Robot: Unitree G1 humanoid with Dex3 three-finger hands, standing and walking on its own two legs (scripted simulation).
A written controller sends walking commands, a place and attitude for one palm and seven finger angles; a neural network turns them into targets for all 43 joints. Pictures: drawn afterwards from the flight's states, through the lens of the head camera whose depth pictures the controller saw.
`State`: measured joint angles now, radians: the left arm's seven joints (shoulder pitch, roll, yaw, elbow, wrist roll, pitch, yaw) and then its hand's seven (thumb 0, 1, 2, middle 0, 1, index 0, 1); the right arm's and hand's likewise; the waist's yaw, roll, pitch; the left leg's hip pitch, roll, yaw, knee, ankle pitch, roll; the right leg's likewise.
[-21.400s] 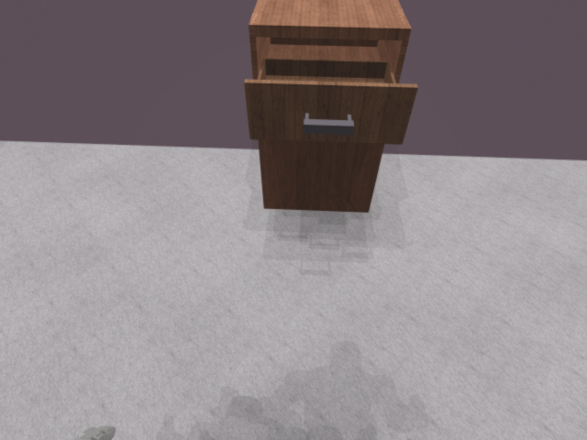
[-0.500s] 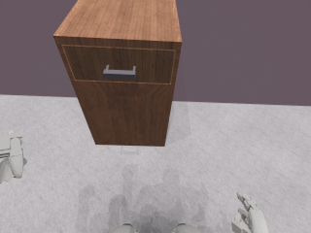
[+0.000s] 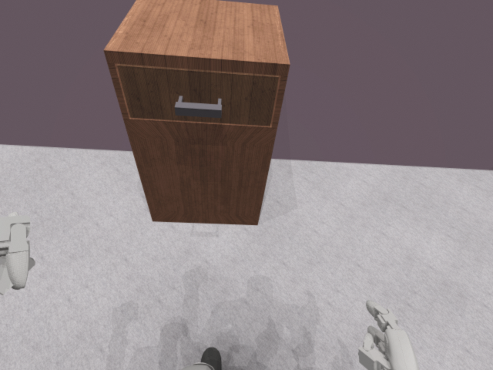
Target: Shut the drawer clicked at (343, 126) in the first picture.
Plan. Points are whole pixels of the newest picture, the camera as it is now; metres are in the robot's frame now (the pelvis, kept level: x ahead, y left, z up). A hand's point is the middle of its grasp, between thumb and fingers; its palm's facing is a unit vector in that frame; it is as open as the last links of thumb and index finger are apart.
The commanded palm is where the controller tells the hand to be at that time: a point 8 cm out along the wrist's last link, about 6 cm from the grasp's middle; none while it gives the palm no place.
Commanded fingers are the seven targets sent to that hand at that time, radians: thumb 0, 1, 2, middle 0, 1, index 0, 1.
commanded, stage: stop stepping back and stand still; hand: left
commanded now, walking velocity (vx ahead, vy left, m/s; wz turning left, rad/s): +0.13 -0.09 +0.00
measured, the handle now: (199, 105) +0.82 +0.18 -0.06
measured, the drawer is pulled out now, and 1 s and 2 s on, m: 0.00 0.00 0.00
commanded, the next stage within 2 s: let the arm hang, fingers relaxed in 0.68 s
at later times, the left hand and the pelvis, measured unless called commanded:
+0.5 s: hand (13, 332) +0.13 +0.23 +0.18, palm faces +0.21 -0.85 -0.49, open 3.3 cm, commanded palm +0.08 +0.28 +0.18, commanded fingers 0.00 0.90 0.90 -1.40 -1.60 -1.40 -1.60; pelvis -0.08 +0.02 +0.01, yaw -7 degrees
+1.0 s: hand out of the picture +0.07 +0.22 -0.13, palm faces +0.01 -0.97 -0.26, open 3.1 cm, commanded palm none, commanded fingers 0.00 0.90 0.90 -0.92 -1.08 -0.92 -1.08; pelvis -0.08 +0.03 -0.01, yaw -1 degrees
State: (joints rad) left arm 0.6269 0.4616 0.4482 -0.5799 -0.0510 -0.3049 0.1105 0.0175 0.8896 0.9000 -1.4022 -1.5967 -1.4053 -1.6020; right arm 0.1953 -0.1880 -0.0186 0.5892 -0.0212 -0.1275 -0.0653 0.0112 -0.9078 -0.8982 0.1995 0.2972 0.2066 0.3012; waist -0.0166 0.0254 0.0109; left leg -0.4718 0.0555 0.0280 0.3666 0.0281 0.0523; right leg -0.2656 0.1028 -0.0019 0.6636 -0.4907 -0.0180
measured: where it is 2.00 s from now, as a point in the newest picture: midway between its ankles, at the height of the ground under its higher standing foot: outside the picture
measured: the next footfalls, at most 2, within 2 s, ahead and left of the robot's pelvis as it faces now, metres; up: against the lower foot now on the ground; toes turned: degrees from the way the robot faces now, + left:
right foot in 0.04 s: -0.03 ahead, -0.07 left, +0.00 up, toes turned -9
left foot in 0.20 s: +0.08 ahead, +0.09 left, +0.00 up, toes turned -3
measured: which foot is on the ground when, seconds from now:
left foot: down 0.00-0.06, up 0.08-0.18, down 0.20-0.46, up 0.48-0.64, down 0.66-1.00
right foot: up 0.00-0.02, down 0.04-1.00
